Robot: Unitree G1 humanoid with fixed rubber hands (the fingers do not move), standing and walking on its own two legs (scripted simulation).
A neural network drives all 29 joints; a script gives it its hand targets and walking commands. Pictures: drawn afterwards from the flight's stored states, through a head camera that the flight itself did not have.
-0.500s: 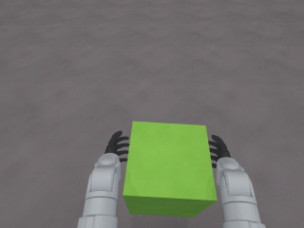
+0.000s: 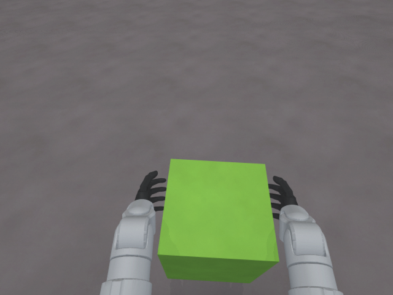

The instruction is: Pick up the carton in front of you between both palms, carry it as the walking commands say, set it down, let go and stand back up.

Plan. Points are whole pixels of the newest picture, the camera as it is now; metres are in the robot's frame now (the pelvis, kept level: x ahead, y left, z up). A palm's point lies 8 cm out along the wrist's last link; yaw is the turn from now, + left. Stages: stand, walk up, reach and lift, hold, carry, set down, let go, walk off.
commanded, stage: carry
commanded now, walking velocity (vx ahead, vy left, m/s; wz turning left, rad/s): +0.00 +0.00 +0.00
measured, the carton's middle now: (212, 225) +0.29 +0.00 -0.06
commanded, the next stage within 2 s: hold in 0.02 s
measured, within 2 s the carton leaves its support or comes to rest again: neither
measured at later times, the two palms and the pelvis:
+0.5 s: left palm (135, 209) +0.29 +0.17 +0.02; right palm (268, 202) +0.31 -0.12 +0.01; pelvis -0.02 -0.01 -0.01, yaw +10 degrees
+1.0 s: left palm (154, 225) +0.36 +0.17 -0.19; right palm (251, 227) +0.36 -0.12 -0.21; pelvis -0.04 -0.02 -0.12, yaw +12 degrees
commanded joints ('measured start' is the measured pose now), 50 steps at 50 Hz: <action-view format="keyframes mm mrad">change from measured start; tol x16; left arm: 1 -402 -925 -545 -53 -268 -29 -248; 6 -264 -858 -437 -44 -185 -116 -229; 15 -614 -872 -475 74 -221 -128 -234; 22 -894 -842 -128 434 -32 -268 -257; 30 -814 -705 128 635 140 -383 -199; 39 -915 -721 -154 532 17 -631 -242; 50 -959 -917 -359 521 -138 -557 -201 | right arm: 1 -454 912 566 -80 275 -52 248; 10 -361 832 542 -176 222 -103 215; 23 -860 838 103 392 23 -212 258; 32 -828 685 -60 528 -114 -414 204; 50 -1077 785 400 267 143 -570 157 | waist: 1 6 -13 -219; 12 -35 -2 -164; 17 -66 87 101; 29 52 0 -19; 46 -62 -1 -1110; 50 -67 39 -1002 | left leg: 1 -13 115 -134 -117 91 2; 2 -106 -88 -323 -197 298 20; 9 -86 -66 -354 -205 383 17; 17 -321 -25 -353 -246 -173 36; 28 -383 -96 -327 -25 -79 48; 37 -738 -176 -261 287 212 -37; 50 -1128 -217 -244 618 96 -66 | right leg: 1 169 -121 159 -68 66 5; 2 476 121 278 -80 246 -5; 4 627 109 319 -34 314 -11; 11 595 135 272 -59 287 20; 15 600 128 297 -21 -38 7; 29 155 139 268 137 -144 55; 35 42 155 294 310 263 64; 43 40 151 307 606 421 64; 50 -308 188 231 720 134 75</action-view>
